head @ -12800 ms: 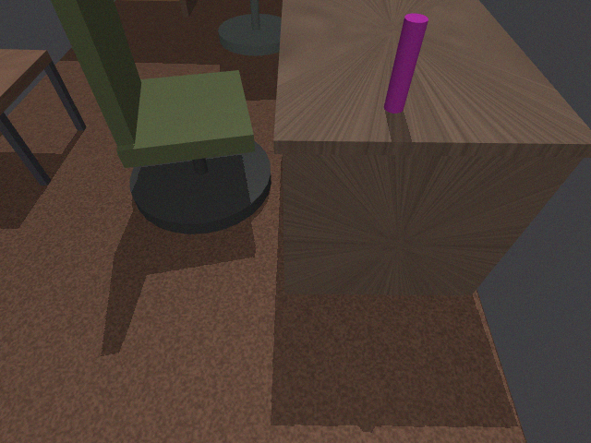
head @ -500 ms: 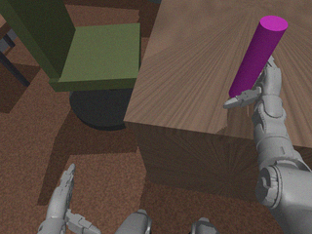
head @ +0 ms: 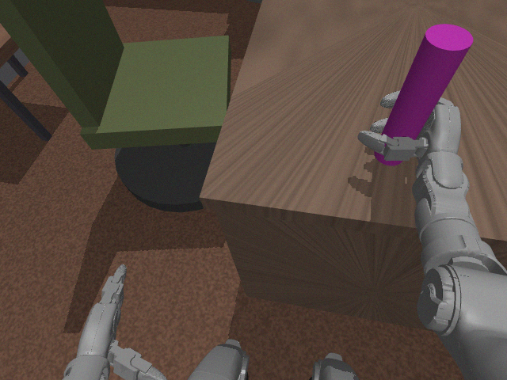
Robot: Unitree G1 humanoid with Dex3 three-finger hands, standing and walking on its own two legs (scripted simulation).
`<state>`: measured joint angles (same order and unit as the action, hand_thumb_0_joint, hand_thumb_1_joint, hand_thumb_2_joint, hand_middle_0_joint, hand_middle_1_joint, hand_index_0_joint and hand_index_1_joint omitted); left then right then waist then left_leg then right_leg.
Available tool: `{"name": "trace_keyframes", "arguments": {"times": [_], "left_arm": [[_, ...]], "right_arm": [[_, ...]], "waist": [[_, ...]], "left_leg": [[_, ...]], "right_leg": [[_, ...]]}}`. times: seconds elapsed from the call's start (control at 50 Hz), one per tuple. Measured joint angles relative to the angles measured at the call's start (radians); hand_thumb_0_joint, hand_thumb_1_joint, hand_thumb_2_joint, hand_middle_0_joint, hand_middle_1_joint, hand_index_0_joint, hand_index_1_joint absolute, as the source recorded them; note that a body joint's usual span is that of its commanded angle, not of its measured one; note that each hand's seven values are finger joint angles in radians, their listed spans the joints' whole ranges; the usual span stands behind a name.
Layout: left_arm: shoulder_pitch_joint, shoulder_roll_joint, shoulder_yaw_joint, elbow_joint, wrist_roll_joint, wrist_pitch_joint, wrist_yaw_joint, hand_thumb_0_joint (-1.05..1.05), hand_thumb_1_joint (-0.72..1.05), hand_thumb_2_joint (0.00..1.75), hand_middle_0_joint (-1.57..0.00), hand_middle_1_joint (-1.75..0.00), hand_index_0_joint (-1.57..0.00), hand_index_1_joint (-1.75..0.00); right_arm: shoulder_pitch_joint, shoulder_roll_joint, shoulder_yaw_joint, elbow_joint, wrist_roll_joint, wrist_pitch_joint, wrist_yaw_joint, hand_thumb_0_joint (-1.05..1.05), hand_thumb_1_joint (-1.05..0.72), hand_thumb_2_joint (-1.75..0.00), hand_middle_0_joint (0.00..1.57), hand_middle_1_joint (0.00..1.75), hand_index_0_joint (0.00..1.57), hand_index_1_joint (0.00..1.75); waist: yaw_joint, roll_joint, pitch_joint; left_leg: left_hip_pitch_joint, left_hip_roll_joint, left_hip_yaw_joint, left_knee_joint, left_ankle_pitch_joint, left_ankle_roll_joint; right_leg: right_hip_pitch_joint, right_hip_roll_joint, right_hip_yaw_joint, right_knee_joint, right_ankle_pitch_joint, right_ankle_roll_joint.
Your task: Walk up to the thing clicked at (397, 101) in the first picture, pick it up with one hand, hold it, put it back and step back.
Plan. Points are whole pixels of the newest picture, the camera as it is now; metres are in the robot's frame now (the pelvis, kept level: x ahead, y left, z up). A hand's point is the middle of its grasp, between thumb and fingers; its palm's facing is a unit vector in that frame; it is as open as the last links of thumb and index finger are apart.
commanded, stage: settle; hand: right
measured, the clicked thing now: (412, 107) +0.49 -0.15 +0.13
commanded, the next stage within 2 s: lift in 0.94 s
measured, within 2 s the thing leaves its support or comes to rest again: leaves its support in 0.24 s
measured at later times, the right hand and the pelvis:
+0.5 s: hand (408, 100) +0.51 -0.14 +0.13, palm faces +0.05 +1.00 -0.01, open 6.7 cm; pelvis +0.00 +0.00 +0.01, yaw +0 degrees
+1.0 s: hand (410, 81) +0.51 -0.14 +0.16, palm faces +0.03 +1.00 -0.01, open 6.7 cm; pelvis +0.01 +0.00 +0.03, yaw +0 degrees
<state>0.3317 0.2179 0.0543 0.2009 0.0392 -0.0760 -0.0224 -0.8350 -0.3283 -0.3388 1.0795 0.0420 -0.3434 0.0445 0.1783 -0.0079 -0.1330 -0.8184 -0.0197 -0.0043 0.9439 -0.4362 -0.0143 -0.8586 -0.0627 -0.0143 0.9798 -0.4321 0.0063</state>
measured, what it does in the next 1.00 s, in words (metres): stands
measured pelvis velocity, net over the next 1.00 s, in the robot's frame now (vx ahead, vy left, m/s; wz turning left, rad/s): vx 0.01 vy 0.00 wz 0.00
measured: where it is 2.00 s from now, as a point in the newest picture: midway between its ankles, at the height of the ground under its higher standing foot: outside the picture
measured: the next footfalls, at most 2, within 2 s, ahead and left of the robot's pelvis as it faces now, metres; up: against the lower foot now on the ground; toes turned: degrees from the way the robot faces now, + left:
none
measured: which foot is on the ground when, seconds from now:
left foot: down 0.00-1.00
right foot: down 0.00-1.00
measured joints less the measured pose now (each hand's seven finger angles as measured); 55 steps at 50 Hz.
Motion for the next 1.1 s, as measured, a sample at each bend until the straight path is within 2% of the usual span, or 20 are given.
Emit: {"name": "trace_keyframes", "arguments": {"times": [0.08,0.2,0.3,0.46,0.58,0.68,0.82,0.98,1.1], "left_arm": [[-0.006,-0.011,-0.014,0.013,0.005,0.006,-0.006,-0.01,-0.52,0.04,-0.05,-0.05,-0.06,-0.03],[-0.002,-0.006,-0.002,0.015,0.003,0.022,-0.004,-0.01,-0.52,0.04,-0.05,-0.05,-0.07,-0.03],[0.011,0.017,0.011,0.008,-0.011,0.034,0.014,-0.02,-0.53,0.05,-0.06,-0.06,-0.07,-0.04],[-0.038,0.017,-0.002,0.091,-0.013,0.006,0.030,-0.01,-0.53,0.05,-0.06,-0.06,-0.07,-0.04],[-0.018,0.002,-0.017,0.081,-0.013,0.000,0.024,-0.01,-0.53,0.05,-0.06,-0.06,-0.07,-0.04],[-0.009,0.008,-0.009,0.098,-0.020,-0.007,0.033,-0.01,-0.53,0.05,-0.06,-0.06,-0.07,-0.05],[-0.042,0.026,0.007,0.144,-0.029,-0.013,0.045,-0.02,-0.53,0.06,-0.06,-0.06,-0.06,-0.05],[-0.052,0.006,-0.011,0.172,-0.027,-0.017,0.038,-0.01,-0.54,0.06,-0.05,-0.05,-0.06,-0.05],[-0.050,0.001,-0.014,0.177,-0.033,-0.014,0.040,-0.01,-0.54,0.06,-0.06,-0.06,-0.06,-0.05]], "right_arm": [[-0.024,-0.012,-0.002,0.014,-0.009,0.005,0.005,-0.01,0.15,-0.79,1.03,0.98,1.05,0.98],[-0.027,-0.033,0.014,-0.016,-0.014,0.035,-0.003,-0.01,0.08,-1.05,0.95,1.10,0.97,1.10],[-0.015,-0.020,0.020,-0.051,0.008,0.071,-0.008,-0.01,0.06,-1.21,0.93,1.12,0.95,1.12],[-0.087,-0.032,0.025,0.034,0.006,0.088,-0.005,-0.01,0.07,-1.21,0.94,1.11,0.96,1.11],[-0.076,-0.044,0.024,0.010,0.015,0.115,0.018,-0.01,0.06,-1.21,0.94,1.11,0.96,1.12],[-0.071,-0.029,0.034,-0.022,0.030,0.138,0.016,-0.01,0.06,-1.21,0.94,1.11,0.96,1.12],[-0.102,-0.030,0.033,-0.006,0.028,0.146,0.012,-0.01,0.06,-1.21,0.94,1.11,0.96,1.12],[-0.080,-0.030,0.039,-0.030,0.032,0.165,0.024,-0.01,0.06,-1.20,0.94,1.11,0.95,1.12],[-0.091,-0.017,0.040,-0.039,0.042,0.180,0.013,-0.01,0.06,-1.20,0.93,1.11,0.95,1.12]], "waist": [[0.005,0.001,0.002],[0.008,-0.011,0.020],[0.000,-0.020,0.020],[-0.007,-0.012,0.014],[-0.015,-0.021,0.027],[-0.026,-0.024,0.031],[-0.026,-0.011,0.031],[-0.031,-0.020,0.033],[-0.037,-0.022,0.036]], "left_leg": [[-0.013,0.000,0.005,0.011,-0.002,0.001],[-0.018,-0.001,-0.001,0.005,0.009,-0.002],[0.021,0.001,-0.006,-0.024,0.017,-0.006],[0.074,0.002,-0.005,-0.069,0.032,-0.003],[0.098,0.005,-0.007,-0.095,0.041,-0.003],[0.123,0.008,-0.006,-0.113,0.043,-0.002],[0.151,0.006,-0.008,-0.140,0.049,0.000],[0.175,0.007,-0.012,-0.168,0.058,0.001],[0.204,0.011,-0.013,-0.187,0.061,-0.001]], "right_leg": [[-0.017,0.000,0.006,0.015,-0.003,0.000],[-0.022,-0.001,0.000,0.012,0.004,-0.003],[0.019,0.001,-0.006,-0.015,0.011,-0.006],[0.072,0.002,-0.006,-0.061,0.026,-0.004],[0.099,0.006,-0.009,-0.094,0.039,-0.003],[0.126,0.009,-0.009,-0.116,0.043,-0.002],[0.156,0.008,-0.012,-0.146,0.051,0.000],[0.183,0.008,-0.016,-0.177,0.059,0.002],[0.213,0.013,-0.017,-0.200,0.065,0.000]]}}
